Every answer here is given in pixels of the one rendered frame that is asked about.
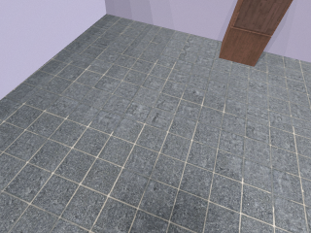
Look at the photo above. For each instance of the cupboard door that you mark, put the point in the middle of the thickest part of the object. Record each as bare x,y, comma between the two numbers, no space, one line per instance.
261,15

